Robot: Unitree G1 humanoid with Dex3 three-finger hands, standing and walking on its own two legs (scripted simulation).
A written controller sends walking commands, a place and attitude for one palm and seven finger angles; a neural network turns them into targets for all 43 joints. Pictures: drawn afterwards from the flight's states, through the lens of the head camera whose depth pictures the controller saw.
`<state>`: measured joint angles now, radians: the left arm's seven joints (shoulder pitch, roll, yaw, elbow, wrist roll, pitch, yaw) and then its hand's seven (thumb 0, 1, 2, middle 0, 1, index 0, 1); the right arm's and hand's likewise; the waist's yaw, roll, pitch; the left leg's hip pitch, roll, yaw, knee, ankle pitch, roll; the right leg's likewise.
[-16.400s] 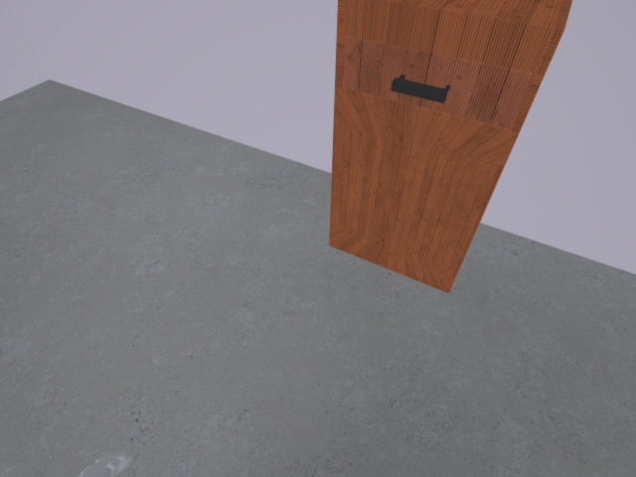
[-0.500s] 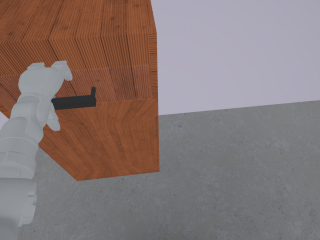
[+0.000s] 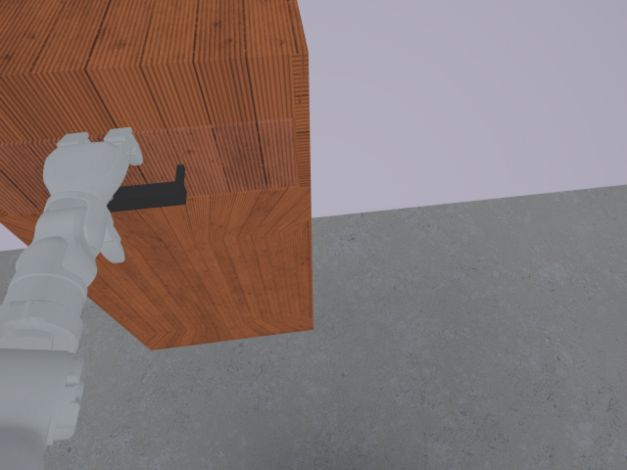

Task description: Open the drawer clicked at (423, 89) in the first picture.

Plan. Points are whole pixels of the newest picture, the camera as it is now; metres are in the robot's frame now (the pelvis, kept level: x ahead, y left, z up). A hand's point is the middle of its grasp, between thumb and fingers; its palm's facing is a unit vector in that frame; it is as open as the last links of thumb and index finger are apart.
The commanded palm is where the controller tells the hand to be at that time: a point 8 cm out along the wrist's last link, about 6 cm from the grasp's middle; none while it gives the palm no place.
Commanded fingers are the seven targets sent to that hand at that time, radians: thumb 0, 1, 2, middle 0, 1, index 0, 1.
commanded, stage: lower the fingers behind the handle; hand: left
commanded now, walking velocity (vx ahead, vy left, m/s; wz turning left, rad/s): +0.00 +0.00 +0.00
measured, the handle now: (137, 186) +0.50 +0.27 +0.04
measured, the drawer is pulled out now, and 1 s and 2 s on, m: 0.00 0.00 0.00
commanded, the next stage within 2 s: close the thumb around the handle in 1.26 s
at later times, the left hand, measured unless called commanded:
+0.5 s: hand (121, 215) +0.45 +0.27 +0.04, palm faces -0.05 -0.01 -1.00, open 13.8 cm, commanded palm +0.43 +0.27 +0.10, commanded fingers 0.00 -0.50 0.30 -0.30 -1.20 -0.30 -1.20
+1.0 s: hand (127, 223) +0.45 +0.27 +0.02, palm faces -0.03 -0.02 -1.00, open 13.8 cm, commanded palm +0.43 +0.27 +0.07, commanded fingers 0.00 -0.50 0.30 -0.30 -1.20 -0.30 -1.20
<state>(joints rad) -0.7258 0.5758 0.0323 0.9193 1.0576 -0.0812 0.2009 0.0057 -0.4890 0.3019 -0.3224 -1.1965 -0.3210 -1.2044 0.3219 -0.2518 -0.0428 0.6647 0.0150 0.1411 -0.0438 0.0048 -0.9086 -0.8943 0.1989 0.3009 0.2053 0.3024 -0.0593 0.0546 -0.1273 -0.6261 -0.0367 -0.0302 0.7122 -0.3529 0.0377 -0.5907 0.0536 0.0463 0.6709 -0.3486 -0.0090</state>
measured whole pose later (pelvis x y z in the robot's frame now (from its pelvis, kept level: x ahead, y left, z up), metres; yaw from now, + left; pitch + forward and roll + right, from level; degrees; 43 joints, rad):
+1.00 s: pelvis -0.01 +0.00 -0.02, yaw -1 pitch +20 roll -2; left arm -0.74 0.58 0.04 1.02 1.09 -0.11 0.31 0.00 -0.49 0.30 -0.33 -1.20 -0.32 -1.20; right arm 0.35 -0.26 -0.05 0.70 0.00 0.13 -0.04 0.00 -0.91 -0.89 0.20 0.30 0.21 0.30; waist -0.09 0.05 -0.16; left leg -0.80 -0.02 -0.03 0.86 -0.39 0.04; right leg -0.76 0.07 0.03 0.79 -0.38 -0.01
